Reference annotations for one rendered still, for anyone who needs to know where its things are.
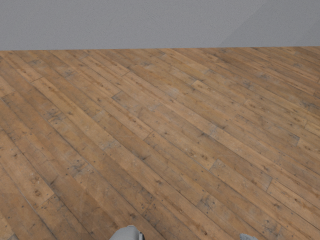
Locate robot left thigh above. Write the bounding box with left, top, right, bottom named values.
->
left=109, top=227, right=143, bottom=240

